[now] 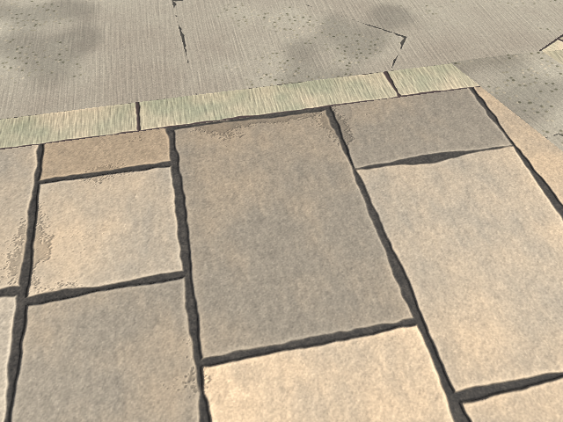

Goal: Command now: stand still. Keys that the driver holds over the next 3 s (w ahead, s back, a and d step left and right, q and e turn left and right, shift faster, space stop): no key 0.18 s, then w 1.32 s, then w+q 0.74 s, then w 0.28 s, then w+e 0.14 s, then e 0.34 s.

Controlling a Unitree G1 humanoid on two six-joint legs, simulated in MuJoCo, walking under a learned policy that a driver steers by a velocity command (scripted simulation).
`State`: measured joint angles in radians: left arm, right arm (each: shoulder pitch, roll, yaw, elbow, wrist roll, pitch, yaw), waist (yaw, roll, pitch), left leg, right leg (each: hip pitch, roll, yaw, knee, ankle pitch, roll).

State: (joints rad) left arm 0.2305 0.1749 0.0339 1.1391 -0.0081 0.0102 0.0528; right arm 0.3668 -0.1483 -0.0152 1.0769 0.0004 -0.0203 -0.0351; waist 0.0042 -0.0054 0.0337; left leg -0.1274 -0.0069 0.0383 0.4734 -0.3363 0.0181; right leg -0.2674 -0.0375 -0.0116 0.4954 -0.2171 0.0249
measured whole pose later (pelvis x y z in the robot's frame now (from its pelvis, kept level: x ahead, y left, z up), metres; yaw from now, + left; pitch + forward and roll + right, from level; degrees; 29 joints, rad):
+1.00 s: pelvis +0.33 -0.02 -0.03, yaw +1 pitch +2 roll +0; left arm 0.49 0.22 0.05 1.09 0.00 -0.06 0.02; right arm -0.04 -0.21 -0.05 0.83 0.03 -0.11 0.05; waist 0.05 0.00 0.05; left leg -0.55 0.00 0.07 0.56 -0.05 0.10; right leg 0.14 -0.03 -0.07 0.41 -0.51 0.00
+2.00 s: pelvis +0.88 -0.06 +0.00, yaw +13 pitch +1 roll -2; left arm 0.33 0.23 0.07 0.98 0.01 -0.09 0.02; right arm 0.11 -0.23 -0.08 0.87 0.02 -0.04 0.03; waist 0.06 0.03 0.01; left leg -0.69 0.11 -0.02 0.73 0.04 0.06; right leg 0.07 0.02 -0.28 0.22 -0.30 -0.02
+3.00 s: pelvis +1.42 +0.11 +0.01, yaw +15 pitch +2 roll +0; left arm 0.28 0.31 0.09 0.83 0.04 -0.14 -0.07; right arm 0.12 -0.27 -0.02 0.79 -0.06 -0.06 -0.01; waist 0.04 -0.01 0.03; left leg -0.58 0.09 -0.06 0.83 -0.24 -0.09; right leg -0.20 0.14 0.10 0.29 -0.10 -0.11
